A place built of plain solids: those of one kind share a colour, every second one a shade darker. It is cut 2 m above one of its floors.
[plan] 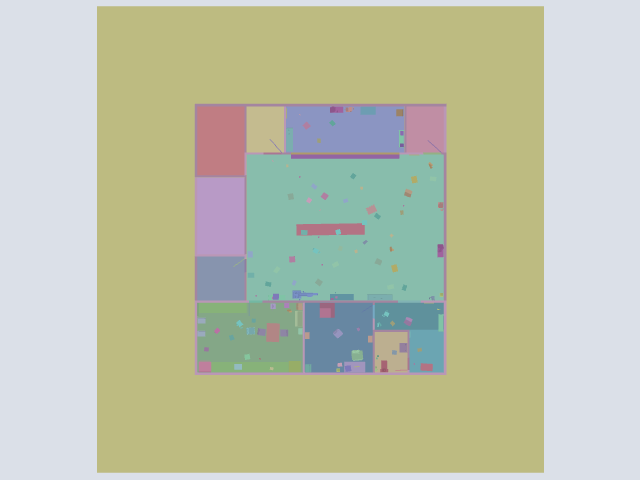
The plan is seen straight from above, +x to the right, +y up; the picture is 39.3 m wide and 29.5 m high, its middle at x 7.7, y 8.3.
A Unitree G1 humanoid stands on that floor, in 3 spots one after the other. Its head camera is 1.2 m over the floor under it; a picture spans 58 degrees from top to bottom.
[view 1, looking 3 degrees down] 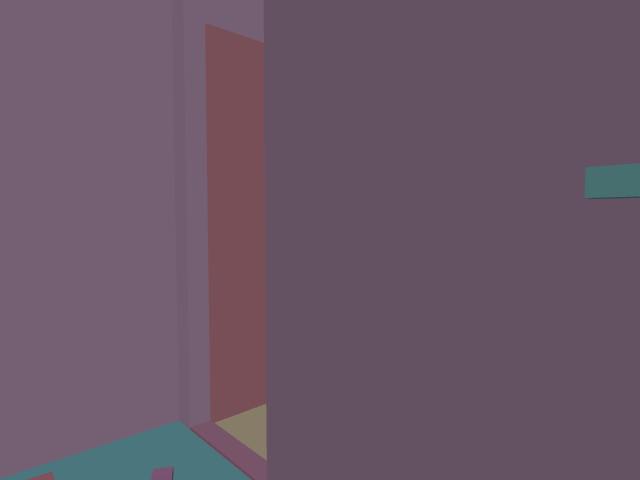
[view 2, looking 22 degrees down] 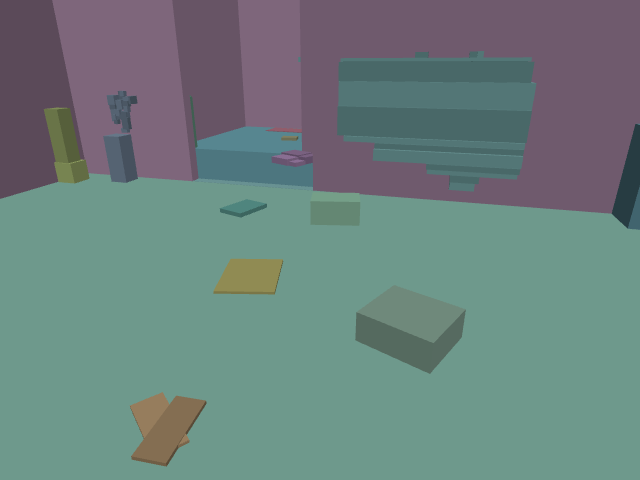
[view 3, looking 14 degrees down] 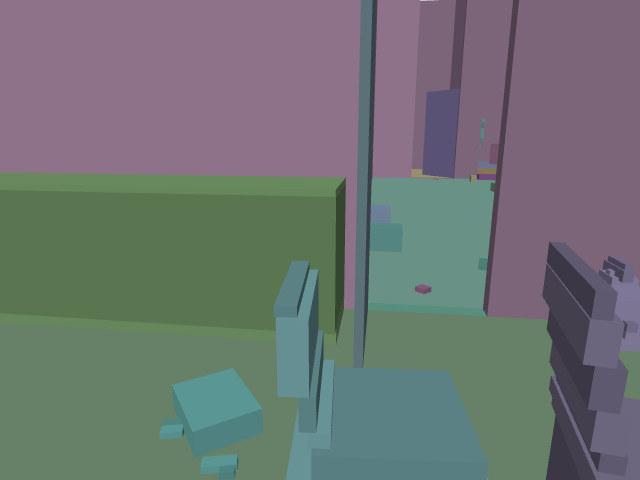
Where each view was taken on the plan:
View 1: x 14.25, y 2.58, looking -132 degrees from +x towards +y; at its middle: wall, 1.58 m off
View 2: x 11.22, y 8.72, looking -74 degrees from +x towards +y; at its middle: floor_practice_room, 3.20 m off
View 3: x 3.42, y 1.62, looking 98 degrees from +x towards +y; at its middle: counter_run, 2.30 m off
